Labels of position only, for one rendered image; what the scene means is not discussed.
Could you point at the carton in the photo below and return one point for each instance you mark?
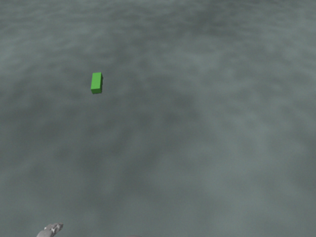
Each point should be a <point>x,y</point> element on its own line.
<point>96,85</point>

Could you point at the left robot hand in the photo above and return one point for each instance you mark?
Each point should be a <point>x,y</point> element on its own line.
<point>51,230</point>

